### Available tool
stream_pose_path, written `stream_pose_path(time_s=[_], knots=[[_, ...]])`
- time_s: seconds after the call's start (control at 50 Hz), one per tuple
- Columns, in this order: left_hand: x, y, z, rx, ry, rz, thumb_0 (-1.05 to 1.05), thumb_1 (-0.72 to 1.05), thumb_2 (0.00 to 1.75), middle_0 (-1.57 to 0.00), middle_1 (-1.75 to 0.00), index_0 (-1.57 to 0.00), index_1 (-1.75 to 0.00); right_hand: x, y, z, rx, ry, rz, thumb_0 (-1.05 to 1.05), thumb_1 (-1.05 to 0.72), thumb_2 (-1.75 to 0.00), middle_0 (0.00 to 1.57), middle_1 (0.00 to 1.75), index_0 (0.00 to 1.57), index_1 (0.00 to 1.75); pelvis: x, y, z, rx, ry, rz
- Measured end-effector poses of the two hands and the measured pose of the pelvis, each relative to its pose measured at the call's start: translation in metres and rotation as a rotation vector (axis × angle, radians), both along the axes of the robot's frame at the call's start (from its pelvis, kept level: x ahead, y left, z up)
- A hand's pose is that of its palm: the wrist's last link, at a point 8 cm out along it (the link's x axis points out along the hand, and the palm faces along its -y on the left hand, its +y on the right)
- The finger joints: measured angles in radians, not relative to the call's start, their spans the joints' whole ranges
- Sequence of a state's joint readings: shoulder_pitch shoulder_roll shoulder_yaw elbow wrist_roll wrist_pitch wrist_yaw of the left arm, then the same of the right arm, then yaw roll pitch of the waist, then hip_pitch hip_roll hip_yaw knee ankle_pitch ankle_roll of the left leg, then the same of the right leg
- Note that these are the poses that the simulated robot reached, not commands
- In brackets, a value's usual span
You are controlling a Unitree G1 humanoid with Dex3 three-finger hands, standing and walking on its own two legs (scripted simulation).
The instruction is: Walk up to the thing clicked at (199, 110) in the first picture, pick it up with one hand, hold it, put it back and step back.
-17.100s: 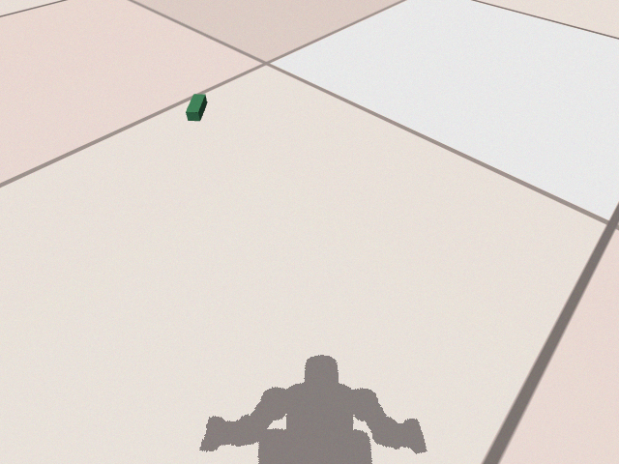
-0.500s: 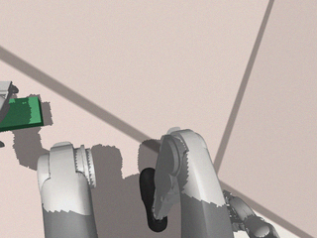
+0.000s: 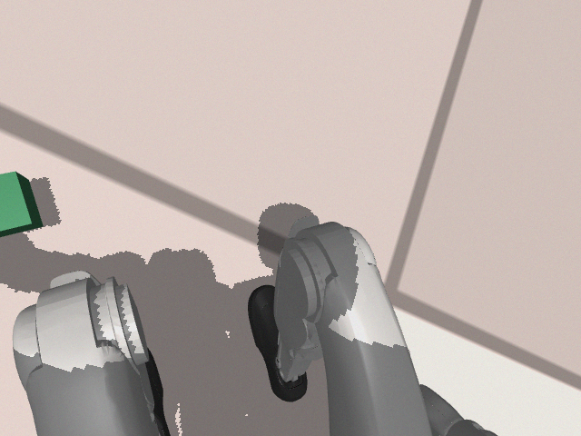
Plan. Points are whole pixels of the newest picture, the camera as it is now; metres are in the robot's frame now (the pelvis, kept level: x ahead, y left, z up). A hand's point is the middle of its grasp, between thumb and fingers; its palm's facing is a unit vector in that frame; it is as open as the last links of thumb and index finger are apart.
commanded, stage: rest palm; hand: left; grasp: from above
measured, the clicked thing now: out of the picture +0.40 +0.34 -0.26
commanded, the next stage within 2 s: close in 1.24 s
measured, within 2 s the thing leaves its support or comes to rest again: neither
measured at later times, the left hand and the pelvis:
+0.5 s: hand out of the picture +0.38 +0.35 -0.24, palm faces -0.42 -0.13 -0.90, open 14.2 cm; pelvis -0.01 +0.01 +0.00, yaw -2 degrees
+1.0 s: hand out of the picture +0.39 +0.32 -0.24, palm faces -0.42 -0.11 -0.90, open 14.1 cm; pelvis -0.01 +0.01 +0.00, yaw -3 degrees
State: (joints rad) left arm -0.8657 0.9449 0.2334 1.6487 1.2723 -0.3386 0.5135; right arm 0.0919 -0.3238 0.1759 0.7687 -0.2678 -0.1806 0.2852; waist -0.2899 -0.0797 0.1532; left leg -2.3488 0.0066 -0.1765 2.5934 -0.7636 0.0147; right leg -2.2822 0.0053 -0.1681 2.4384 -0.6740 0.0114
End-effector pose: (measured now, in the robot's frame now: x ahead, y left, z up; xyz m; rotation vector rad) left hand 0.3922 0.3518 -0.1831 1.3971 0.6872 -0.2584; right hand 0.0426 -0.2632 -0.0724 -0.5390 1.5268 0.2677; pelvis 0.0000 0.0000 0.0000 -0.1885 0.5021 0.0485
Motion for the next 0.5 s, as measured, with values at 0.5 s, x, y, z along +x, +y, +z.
stream_pose_path(time_s=[0.5], knots=[[-0.003, -0.005, -0.003, 0.068, -0.156, 0.007, 0.0, -0.52, 0.98, -0.07, -1.0, -0.06, -1.0, 0.058, 0.009, 0.022, -0.002, -0.205, 0.16, 0.0, -0.9, -0.9, 0.2, 0.3, 0.2, 0.3, -0.007, 0.008, -0.002, -0.036, -0.026, -0.009]])
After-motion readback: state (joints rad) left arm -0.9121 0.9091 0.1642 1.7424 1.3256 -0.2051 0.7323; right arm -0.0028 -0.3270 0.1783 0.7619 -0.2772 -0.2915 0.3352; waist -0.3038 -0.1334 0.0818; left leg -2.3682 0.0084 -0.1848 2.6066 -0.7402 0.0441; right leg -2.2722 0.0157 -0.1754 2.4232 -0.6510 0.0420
